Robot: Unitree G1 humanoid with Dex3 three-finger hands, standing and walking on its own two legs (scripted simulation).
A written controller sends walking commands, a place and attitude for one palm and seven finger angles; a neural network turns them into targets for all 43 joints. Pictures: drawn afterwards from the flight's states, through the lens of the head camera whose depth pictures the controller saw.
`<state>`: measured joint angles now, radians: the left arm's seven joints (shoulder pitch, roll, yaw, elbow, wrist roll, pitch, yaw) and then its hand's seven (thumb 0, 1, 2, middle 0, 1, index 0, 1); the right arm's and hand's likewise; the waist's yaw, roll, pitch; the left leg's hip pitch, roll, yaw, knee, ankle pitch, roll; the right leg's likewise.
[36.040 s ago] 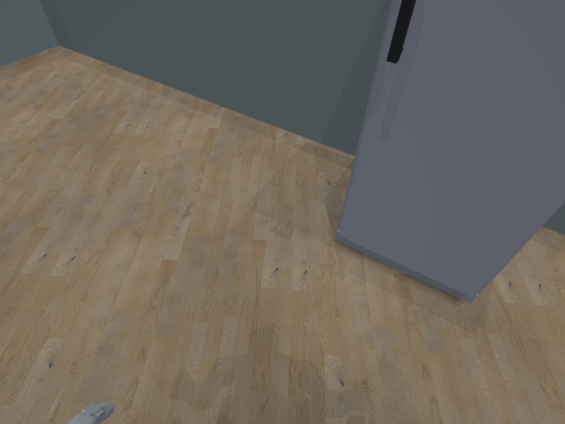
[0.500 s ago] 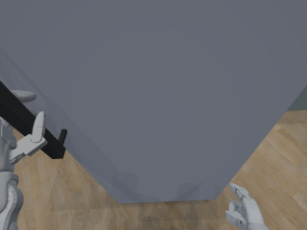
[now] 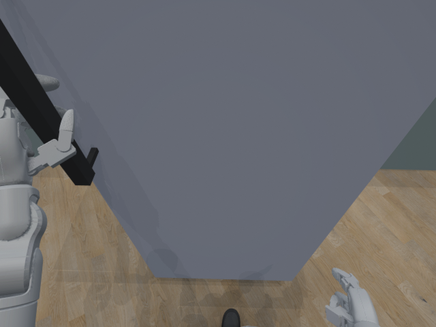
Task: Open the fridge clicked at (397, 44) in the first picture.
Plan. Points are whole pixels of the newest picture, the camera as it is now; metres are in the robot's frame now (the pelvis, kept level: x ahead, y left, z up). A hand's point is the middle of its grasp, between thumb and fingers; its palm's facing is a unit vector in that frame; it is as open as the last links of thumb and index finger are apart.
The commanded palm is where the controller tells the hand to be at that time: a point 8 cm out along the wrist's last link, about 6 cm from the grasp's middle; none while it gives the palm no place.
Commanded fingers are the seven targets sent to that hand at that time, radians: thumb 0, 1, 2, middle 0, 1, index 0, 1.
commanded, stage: walk backward, drawing the door open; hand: left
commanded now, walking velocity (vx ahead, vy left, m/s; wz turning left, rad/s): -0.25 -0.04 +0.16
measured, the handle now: (48, 100) +0.36 +0.21 +0.26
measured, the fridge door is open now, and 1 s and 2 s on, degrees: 0 2 37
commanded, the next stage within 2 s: none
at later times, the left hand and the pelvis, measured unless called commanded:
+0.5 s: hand (63, 142) +0.32 +0.20 +0.22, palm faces +0.14 -0.98 -0.18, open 6.9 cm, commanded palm +0.27 +0.25 +0.22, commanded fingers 0.00 0.90 0.90 -0.45 -1.40 -0.45 -1.40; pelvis -0.03 +0.05 +0.01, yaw -1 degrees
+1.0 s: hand (62, 150) +0.31 +0.19 +0.22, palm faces +0.20 -0.96 -0.20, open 7.0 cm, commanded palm +0.26 +0.24 +0.23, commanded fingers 0.00 0.90 0.90 -0.45 -1.40 -0.45 -1.40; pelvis -0.02 +0.03 +0.00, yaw +2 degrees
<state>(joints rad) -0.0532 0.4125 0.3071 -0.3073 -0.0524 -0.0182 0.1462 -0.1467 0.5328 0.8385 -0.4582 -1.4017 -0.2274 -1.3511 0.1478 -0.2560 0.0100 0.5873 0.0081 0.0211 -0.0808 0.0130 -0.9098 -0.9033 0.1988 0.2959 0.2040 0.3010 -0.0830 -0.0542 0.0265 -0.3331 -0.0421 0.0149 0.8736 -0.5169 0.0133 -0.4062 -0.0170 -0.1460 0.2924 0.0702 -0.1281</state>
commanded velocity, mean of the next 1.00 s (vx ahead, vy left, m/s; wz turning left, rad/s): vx -0.22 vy -0.11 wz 0.15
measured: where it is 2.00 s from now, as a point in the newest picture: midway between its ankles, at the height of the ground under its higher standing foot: outside the picture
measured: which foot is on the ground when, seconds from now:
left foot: up 0.00-0.12, down 0.14-0.40, up 0.42-0.64, down 0.66-0.98, up 1.00-1.00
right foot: down 0.00-0.16, up 0.18-0.36, down 0.38-0.66, up 0.68-0.94, down 0.96-1.00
